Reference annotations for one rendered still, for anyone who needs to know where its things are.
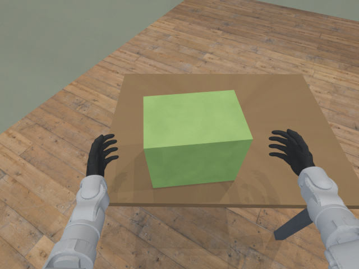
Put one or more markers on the carton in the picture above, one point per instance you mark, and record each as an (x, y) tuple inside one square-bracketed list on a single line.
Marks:
[(194, 138)]

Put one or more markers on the left robot forearm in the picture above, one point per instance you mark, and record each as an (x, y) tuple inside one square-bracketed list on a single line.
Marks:
[(77, 247)]

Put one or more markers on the right robot forearm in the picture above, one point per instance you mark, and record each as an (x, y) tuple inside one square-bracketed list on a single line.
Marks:
[(326, 209)]

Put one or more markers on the table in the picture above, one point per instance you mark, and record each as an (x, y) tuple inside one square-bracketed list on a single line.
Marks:
[(269, 102)]

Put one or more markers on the right robot upper arm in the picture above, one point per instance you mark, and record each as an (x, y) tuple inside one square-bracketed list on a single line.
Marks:
[(343, 255)]

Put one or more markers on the robot left hand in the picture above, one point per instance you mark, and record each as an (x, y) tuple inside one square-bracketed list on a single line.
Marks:
[(96, 161)]

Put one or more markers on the robot right hand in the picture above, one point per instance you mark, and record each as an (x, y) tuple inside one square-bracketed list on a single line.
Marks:
[(297, 152)]

